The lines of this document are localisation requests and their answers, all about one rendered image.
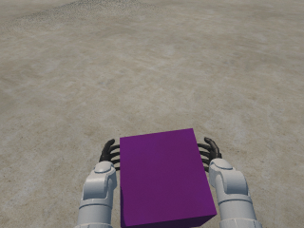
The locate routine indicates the left robot hand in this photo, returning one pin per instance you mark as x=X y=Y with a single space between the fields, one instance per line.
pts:
x=106 y=156

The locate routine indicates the right robot hand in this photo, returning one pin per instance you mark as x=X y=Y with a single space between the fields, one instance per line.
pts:
x=212 y=154

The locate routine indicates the right robot forearm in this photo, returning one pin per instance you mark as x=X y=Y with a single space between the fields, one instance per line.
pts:
x=234 y=200

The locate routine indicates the carton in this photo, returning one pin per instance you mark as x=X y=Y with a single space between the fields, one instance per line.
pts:
x=163 y=183

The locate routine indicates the left robot forearm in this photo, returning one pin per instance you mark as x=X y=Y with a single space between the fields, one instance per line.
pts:
x=96 y=202

